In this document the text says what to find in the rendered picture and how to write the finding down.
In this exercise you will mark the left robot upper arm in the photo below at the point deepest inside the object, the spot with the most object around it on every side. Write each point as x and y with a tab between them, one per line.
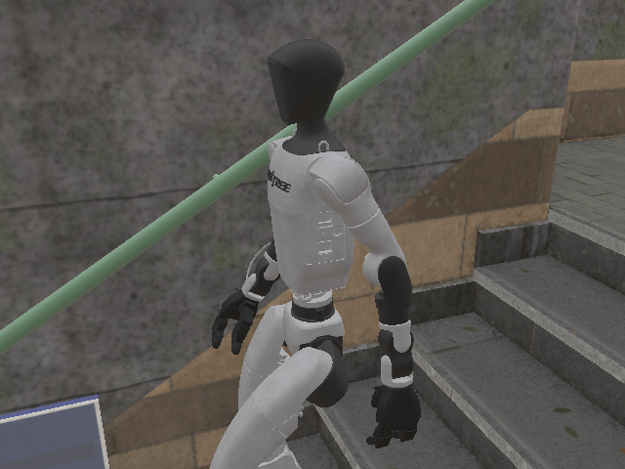
344	186

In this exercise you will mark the right robot forearm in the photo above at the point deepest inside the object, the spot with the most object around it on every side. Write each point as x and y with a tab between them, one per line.
259	284

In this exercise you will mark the robot left hand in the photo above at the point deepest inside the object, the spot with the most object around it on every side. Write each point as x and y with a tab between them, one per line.
398	410

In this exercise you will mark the right robot upper arm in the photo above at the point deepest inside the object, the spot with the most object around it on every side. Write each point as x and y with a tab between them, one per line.
274	144

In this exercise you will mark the humanoid robot torso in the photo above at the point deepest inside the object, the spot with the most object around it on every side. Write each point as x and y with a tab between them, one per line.
314	250

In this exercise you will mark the robot right hand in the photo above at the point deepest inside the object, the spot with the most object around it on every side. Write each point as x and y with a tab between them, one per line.
236	307

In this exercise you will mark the right robot shin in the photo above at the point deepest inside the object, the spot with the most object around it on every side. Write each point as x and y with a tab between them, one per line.
286	460

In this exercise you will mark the left robot forearm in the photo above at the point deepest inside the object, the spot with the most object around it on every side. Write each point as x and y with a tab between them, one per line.
395	338

